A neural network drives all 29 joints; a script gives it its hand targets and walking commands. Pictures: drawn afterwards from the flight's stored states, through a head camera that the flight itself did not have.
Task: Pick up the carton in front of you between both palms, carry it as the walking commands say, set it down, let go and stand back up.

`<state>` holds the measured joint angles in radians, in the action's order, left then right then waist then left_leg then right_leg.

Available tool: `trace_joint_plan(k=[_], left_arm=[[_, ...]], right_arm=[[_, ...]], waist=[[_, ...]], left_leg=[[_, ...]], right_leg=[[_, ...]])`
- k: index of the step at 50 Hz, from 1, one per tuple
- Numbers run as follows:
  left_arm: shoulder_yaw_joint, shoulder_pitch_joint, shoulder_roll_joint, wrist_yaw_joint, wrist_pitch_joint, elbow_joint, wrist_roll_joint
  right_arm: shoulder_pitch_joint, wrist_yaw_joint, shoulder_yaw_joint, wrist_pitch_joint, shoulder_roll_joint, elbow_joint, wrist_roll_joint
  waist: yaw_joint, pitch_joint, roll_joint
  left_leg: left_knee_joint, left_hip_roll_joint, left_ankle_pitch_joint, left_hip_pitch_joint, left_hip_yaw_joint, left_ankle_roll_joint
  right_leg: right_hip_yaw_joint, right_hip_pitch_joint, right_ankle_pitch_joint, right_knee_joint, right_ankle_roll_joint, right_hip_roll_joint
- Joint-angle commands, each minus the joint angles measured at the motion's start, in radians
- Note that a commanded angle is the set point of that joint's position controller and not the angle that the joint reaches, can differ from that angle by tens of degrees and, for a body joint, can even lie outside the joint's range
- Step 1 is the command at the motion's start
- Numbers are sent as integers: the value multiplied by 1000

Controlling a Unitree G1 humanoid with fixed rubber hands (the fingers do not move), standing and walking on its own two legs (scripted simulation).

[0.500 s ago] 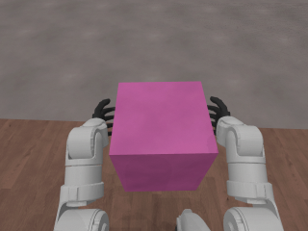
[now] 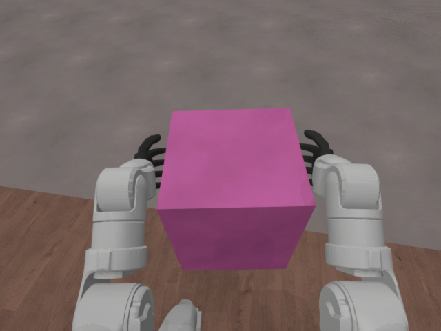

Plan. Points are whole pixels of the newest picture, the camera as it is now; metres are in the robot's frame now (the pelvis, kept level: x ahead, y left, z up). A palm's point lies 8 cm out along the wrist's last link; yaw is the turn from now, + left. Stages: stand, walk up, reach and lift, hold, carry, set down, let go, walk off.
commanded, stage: carry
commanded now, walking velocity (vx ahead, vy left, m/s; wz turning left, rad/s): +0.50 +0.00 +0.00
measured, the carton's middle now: (232, 194) +0.36 +0.02 +0.03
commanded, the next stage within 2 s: none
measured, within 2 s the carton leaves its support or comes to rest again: neither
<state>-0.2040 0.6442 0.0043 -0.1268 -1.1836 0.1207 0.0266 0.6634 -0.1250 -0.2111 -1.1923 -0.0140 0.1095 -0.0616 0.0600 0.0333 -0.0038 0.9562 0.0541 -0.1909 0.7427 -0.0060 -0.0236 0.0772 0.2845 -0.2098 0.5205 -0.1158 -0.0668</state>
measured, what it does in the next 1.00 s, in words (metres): goes down: left foot 0.04 m lower, then right foot 0.04 m lower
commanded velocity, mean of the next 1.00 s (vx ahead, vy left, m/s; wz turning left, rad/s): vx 0.50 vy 0.00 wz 0.00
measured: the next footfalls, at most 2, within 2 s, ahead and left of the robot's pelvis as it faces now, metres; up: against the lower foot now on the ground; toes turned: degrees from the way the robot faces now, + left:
left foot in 0.22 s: +0.32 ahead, +0.08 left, -0.04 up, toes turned +1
right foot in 0.76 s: +0.64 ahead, -0.06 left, -0.08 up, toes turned -3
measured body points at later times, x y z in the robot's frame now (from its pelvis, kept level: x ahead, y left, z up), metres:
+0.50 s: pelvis +0.30 +0.04 -0.04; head +0.35 +0.04 +0.40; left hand +0.68 +0.16 +0.02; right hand +0.65 -0.14 +0.03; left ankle +0.29 +0.07 -0.77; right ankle +0.36 -0.12 -0.71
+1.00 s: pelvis +0.61 -0.02 -0.08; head +0.64 -0.04 +0.36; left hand +0.97 +0.14 +0.02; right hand +0.99 -0.16 +0.02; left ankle +0.64 +0.13 -0.74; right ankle +0.60 -0.06 -0.82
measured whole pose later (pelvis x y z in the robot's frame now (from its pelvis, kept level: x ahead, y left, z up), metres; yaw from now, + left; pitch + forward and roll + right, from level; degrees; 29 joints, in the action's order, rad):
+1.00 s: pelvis +0.61 -0.02 -0.08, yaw +0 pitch +5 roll +2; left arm -0.21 0.65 0.00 -0.13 -1.21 0.15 0.04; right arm 0.69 -0.13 -0.20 -1.21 0.00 0.16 -0.06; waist 0.05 0.04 0.00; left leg 1.10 0.05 -0.32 0.69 0.00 -0.02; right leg 0.11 0.35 -0.16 0.54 -0.13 -0.06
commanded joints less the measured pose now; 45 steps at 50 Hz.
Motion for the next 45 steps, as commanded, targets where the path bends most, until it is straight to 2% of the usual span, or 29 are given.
trace_joint_plan(k=[1,5,7,9,10,11,12,13,14,15,16,17,19,23,25,28,32,34,35,36,37,38,39,40,41,42,43,44,45], left_arm=[[649,759,1094,250,18,-158,-458],[634,678,1078,258,21,-80,-425],[630,665,1081,262,30,-51,-415],[632,665,1095,268,37,-21,-416],[635,675,1100,271,42,-7,-417],[633,686,1098,273,48,4,-414],[632,686,1114,275,49,32,-413],[614,688,1130,273,41,53,-416],[618,718,1133,266,47,17,-412],[627,769,1143,257,55,-34,-416],[629,795,1154,245,64,-74,-413],[623,790,1155,231,70,-100,-406],[625,729,1149,209,75,-117,-381],[640,605,1128,191,90,-109,-337],[654,589,1116,190,96,-120,-326],[680,608,1086,188,96,-159,-328],[680,619,1010,184,65,-182,-327],[652,600,962,186,40,-151,-312],[632,587,937,188,29,-126,-304],[610,569,918,190,20,-96,-296],[586,571,906,192,13,-77,-287],[555,563,890,196,5,-48,-280],[527,607,841,196,-1,-18,-269],[522,605,859,199,-5,7,-286],[542,636,929,209,-4,-23,-327],[569,733,988,218,-4,-77,-364],[590,805,1044,226,-7,-105,-399],[608,845,1081,232,-6,-125,-429],[619,856,1101,236,-3,-137,-448]], right_arm=[[631,169,629,29,-1059,-77,356],[584,183,626,21,-1036,-25,334],[579,195,616,20,-1035,-3,328],[562,204,592,26,-1025,32,313],[548,209,577,30,-1021,49,305],[527,215,555,34,-1005,65,296],[523,220,529,36,-985,98,290],[525,225,520,43,-970,124,287],[517,233,534,52,-1013,122,311],[575,243,567,62,-1074,62,354],[663,249,606,69,-1125,-8,400],[725,253,638,73,-1157,-63,441],[749,253,676,81,-1179,-106,491],[648,258,693,92,-1162,-105,491],[626,263,702,98,-1149,-108,484],[625,265,715,101,-1119,-130,477],[590,255,704,79,-1044,-128,468],[572,251,688,62,-1011,-92,462],[574,250,681,53,-1003,-70,461],[583,250,672,44,-997,-49,463],[595,250,663,36,-990,-27,464],[634,248,648,28,-981,-15,460],[663,246,640,10,-1013,22,468],[683,239,622,3,-1011,22,467],[732,234,622,1,-1018,-12,465],[772,228,614,2,-1051,-31,458],[774,220,603,2,-1070,-38,444],[763,212,597,3,-1080,-44,432],[747,205,594,4,-1089,-46,425]], waist=[[17,411,-93],[55,360,-94],[57,332,-105],[-4,363,-123],[-58,400,-103],[-97,445,-25],[-79,489,134],[-126,583,311],[-140,588,239],[-124,514,152],[-100,463,59],[-86,438,31],[-80,437,55],[-107,462,91],[-120,457,98],[-138,418,103],[-174,370,99],[-163,351,111],[-135,357,118],[-91,380,98],[-44,418,60],[-30,471,-43],[-12,556,-282],[12,608,-280],[18,558,-168],[-1,483,-66],[-24,430,-24],[-33,416,-16],[-37,411,-36]], left_leg=[[-125,-35,132,75,57,-6],[-388,-97,295,-5,127,-25],[-509,-107,385,-124,132,-55],[-567,-121,403,-352,148,-78],[-615,-98,440,-525,144,-80],[-536,17,594,-756,29,-74],[-335,237,1049,-982,-213,-106],[-373,371,818,-1173,-514,-310],[-451,338,360,-1114,-570,-327],[-505,264,166,-986,-517,-285],[-539,232,125,-872,-459,-241],[-563,219,141,-774,-414,-228],[-586,193,181,-690,-335,-208],[-518,162,577,-825,-222,-185],[-493,141,687,-877,-178,-167],[-476,91,723,-897,-119,-147],[-429,44,671,-908,-71,-140],[-370,48,614,-860,-56,-132],[-302,49,649,-826,-44,-118],[-189,32,659,-776,0,-94],[-22,11,517,-644,38,-70],[154,-27,76,-422,54,-54],[404,-142,-423,-101,30,12],[567,-131,-456,71,-21,8],[529,-82,-389,100,-35,-21],[454,-58,-315,74,-28,-27],[370,-31,-263,35,-34,-26],[304,-14,-230,-31,-37,-20],[266,-12,-206,-64,-21,-13]], right_leg=[[-226,-441,743,-52,-31,221],[-160,-488,757,-4,-21,164],[-142,-449,712,36,-12,164],[-112,-377,763,179,17,164],[-60,-302,706,332,45,144],[-33,-105,404,528,60,103],[-19,152,-307,661,84,26],[-96,413,-457,928,112,-43],[-129,489,-386,958,78,8],[-126,501,-324,906,59,39],[-128,475,-259,822,62,71],[-128,427,-227,749,67,93],[-99,365,-191,670,84,103],[-67,476,-74,518,106,114],[-54,506,13,445,104,109],[-24,488,156,296,91,86],[37,392,325,29,66,37],[34,277,396,-73,36,33],[39,182,395,-104,18,29],[65,39,427,-158,11,21],[39,-163,478,-149,10,68],[-140,-383,791,22,9,243],[-516,-672,944,80,-164,473],[-678,-723,536,18,-273,506],[-645,-600,230,-55,-227,425],[-570,-459,140,-98,-175,379],[-508,-337,147,-128,-147,362],[-461,-250,123,-157,-126,346],[-424,-206,128,-173,-111,328]])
